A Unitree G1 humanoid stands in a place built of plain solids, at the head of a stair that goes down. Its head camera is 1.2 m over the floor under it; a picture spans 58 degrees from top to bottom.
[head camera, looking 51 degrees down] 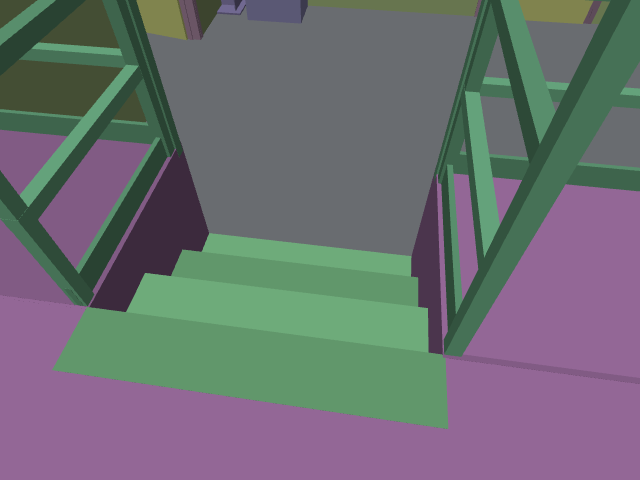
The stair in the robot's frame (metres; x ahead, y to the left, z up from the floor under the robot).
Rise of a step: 0.21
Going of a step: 0.28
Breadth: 1.12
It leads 8 degrees to the right of straight ahead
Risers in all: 4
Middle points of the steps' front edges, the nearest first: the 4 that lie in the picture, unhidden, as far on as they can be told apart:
0.62 0.18 0.00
0.90 0.14 -0.21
1.17 0.10 -0.42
1.45 0.06 -0.63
